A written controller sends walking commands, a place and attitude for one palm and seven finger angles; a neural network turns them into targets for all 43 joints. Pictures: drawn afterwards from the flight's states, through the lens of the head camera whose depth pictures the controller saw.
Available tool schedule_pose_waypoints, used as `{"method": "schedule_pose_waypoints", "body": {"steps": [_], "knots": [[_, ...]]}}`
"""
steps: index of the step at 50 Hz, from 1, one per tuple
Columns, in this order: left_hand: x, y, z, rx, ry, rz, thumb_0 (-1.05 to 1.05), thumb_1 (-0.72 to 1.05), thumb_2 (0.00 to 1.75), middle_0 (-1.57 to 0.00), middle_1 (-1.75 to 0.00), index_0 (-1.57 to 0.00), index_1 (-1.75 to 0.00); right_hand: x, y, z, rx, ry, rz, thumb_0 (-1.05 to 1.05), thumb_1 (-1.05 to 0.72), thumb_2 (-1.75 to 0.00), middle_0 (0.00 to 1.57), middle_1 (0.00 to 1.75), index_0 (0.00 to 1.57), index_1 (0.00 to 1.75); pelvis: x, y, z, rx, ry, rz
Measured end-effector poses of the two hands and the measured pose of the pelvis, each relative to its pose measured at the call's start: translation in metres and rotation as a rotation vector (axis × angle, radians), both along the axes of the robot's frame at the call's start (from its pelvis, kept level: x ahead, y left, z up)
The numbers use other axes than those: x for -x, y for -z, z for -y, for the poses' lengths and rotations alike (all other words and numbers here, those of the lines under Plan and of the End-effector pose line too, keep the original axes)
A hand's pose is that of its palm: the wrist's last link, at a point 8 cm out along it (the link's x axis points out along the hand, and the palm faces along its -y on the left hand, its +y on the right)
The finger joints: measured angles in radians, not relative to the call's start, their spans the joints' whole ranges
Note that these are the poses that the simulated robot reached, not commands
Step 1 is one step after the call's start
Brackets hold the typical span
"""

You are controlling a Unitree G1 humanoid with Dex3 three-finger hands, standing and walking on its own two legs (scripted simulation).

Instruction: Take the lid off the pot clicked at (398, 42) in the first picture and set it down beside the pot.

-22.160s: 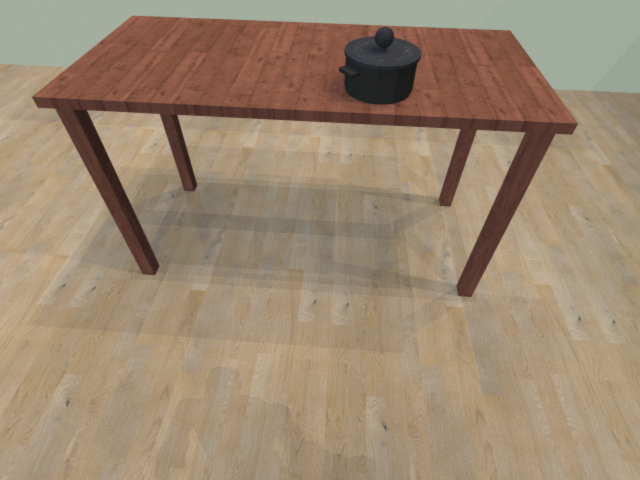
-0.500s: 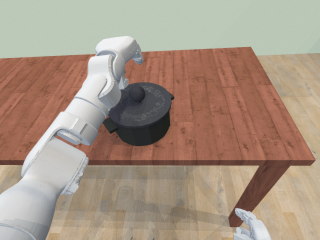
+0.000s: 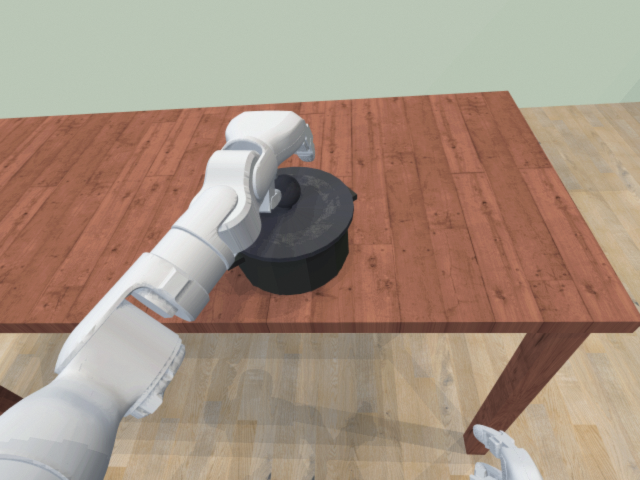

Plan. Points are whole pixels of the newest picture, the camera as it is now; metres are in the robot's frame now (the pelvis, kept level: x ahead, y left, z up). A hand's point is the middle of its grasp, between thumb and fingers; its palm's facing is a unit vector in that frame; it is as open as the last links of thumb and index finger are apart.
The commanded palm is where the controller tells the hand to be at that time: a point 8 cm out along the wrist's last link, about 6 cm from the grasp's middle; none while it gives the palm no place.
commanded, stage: lower the open fingers around the knob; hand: left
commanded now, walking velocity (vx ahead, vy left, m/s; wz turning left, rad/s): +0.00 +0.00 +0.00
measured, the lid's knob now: (284, 191) +0.47 +0.05 +0.13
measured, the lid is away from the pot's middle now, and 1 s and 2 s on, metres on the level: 0.00 0.01 0.00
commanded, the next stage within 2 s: close the fingers and squeeze the knob in 0.60 s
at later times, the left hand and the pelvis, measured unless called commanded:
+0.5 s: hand (285, 196) +0.44 +0.05 +0.14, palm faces -0.24 -0.02 -0.97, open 10.1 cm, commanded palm +0.42 +0.06 +0.21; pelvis +0.00 +0.00 +0.00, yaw +0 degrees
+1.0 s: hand (276, 197) +0.44 +0.06 +0.14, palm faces -0.27 -0.03 -0.96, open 9.6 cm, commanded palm +0.43 +0.07 +0.21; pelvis +0.00 +0.00 +0.00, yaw +0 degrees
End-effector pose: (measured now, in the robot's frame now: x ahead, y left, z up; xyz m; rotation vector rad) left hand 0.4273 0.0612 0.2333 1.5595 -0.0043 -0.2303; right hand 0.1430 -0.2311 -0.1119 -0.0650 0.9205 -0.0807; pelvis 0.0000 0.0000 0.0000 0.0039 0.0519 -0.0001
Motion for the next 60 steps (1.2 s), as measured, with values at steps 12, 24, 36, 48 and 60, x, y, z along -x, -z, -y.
{"method": "schedule_pose_waypoints", "body": {"steps": [12,24,36,48,60], "knots": [[0.001,0.029,0.005,-0.003,0.005,-0.066,0.0,-0.38,1.66,-0.84,-0.08,-0.88,-0.08,0.003,0.002,0.006,0.004,0.003,-0.032,0.01,-0.91,-0.9,0.2,0.3,0.19,0.3,-0.003,0.0,0.001,0.001,-0.004,-0.011],[-0.001,0.037,0.009,0.033,-0.019,-0.111,0.0,-0.38,1.66,-0.85,-0.08,-0.88,-0.08,0.002,0.001,0.005,-0.005,0.003,-0.04,0.01,-0.91,-0.9,0.2,0.3,0.19,0.3,-0.004,0.0,0.004,0.0,-0.001,-0.012],[-0.006,0.039,-0.007,0.042,-0.093,-0.128,0.0,-0.38,1.66,-0.86,-0.08,-0.86,-0.08,0.009,-0.001,0.009,0.01,0.012,-0.044,0.01,-0.91,-0.9,0.2,0.3,0.19,0.3,0.001,0.0,0.006,-0.003,0.002,-0.014],[-0.012,0.039,-0.009,0.017,-0.098,-0.143,0.0,-0.23,1.38,-0.85,-0.11,-0.85,-0.11,0.022,0.003,0.013,0.023,0.036,-0.07,0.01,-0.91,-0.9,0.2,0.3,0.19,0.3,0.001,-0.001,0.003,-0.003,0.003,-0.02],[-0.01,0.034,-0.007,0.034,-0.076,-0.134,0.0,-0.08,1.26,-0.76,-0.47,-0.77,-0.47,0.021,0.003,0.005,0.008,0.029,-0.063,0.01,-0.91,-0.9,0.2,0.3,0.19,0.3,-0.001,-0.001,-0.001,-0.002,0.003,-0.017]]}}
